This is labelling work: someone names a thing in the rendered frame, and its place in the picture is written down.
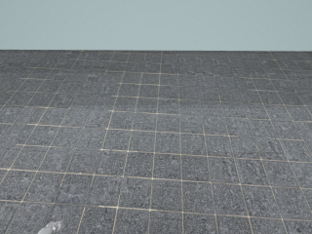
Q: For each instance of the left robot hand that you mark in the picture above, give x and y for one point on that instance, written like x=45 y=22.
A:
x=52 y=227

